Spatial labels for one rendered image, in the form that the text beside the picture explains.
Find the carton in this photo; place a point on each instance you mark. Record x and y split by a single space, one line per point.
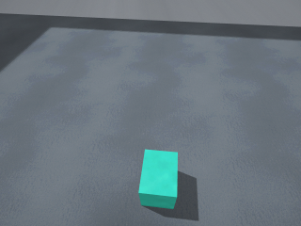
159 179

